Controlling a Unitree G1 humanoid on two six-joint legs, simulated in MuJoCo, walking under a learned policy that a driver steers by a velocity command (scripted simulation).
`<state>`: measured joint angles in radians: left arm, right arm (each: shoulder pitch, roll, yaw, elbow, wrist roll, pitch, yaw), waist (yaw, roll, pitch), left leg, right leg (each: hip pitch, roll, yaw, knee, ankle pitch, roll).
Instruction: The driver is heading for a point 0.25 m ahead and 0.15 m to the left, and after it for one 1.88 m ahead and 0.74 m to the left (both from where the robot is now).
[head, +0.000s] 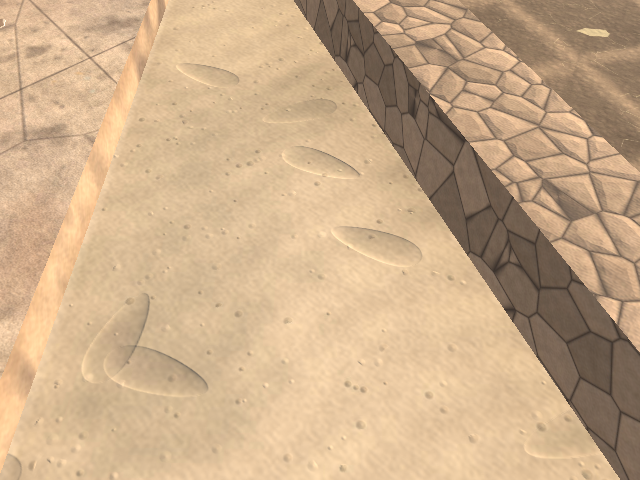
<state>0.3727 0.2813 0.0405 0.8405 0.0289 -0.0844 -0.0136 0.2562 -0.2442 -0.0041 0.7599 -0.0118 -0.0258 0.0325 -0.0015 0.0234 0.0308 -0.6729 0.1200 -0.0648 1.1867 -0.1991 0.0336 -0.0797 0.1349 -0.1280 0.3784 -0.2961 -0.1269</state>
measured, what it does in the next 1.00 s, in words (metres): walks ahead, turning left: left foot, then right foot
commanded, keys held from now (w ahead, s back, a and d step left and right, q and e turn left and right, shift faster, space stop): w+q+shift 0.06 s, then q+shift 0.62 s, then shift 0.20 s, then e+shift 0.12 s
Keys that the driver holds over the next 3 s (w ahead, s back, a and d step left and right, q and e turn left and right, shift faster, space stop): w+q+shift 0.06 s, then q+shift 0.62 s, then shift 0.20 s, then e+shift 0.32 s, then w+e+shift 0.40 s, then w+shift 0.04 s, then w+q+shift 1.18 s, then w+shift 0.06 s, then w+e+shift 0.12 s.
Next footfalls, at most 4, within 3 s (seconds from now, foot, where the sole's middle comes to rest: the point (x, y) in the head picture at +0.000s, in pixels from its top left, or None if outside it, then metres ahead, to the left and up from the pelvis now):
0.22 left None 0.42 0.10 -0.77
0.64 right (318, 413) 0.65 0.03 -0.77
1.02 left None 0.42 0.16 -0.77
1.50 right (356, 411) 0.66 -0.05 -0.77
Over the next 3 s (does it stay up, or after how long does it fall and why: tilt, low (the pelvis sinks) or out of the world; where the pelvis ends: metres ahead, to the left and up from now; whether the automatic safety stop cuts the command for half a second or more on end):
stays up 1.70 0.57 -0.01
